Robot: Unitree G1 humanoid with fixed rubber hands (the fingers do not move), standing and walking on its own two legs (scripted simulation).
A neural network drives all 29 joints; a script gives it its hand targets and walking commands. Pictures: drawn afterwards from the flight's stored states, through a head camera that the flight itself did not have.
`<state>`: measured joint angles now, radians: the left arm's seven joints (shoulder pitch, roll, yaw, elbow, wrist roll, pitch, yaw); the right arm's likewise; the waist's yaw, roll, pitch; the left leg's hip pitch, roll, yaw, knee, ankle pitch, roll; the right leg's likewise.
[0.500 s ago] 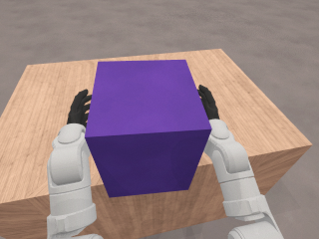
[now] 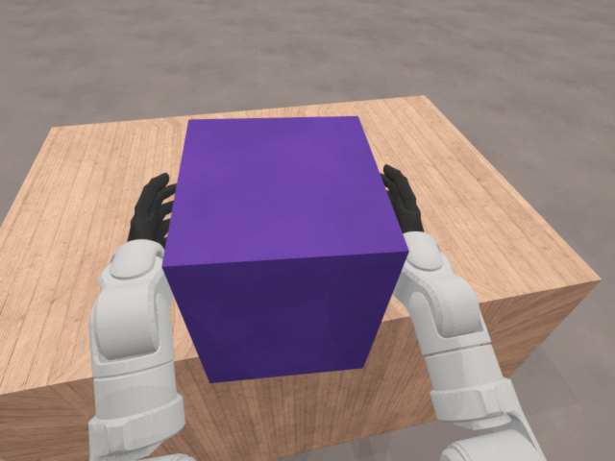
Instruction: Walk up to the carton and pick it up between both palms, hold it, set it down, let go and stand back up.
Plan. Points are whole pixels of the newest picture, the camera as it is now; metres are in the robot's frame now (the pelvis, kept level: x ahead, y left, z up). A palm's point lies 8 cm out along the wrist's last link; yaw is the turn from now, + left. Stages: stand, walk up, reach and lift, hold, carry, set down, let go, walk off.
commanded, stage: hold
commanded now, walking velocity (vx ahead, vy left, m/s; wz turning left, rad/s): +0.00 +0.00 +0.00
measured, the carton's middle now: (282, 252) +0.34 +0.01 +0.12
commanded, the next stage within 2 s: none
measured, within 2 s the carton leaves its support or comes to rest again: neither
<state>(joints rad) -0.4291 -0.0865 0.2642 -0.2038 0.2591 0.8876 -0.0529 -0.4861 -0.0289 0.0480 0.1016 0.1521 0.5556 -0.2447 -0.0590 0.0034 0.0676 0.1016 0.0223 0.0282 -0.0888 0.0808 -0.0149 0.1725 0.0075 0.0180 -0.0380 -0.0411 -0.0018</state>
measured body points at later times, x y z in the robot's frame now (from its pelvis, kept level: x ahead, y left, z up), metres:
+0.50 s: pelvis +0.00 +0.00 +0.00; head -0.01 +0.00 +0.45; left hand +0.35 +0.16 +0.16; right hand +0.36 -0.14 +0.16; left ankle +0.03 +0.13 -0.76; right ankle -0.03 -0.12 -0.76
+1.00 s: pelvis +0.00 +0.00 +0.00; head -0.01 +0.00 +0.45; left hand +0.34 +0.16 +0.16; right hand +0.36 -0.14 +0.15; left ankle +0.03 +0.13 -0.76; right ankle -0.03 -0.12 -0.76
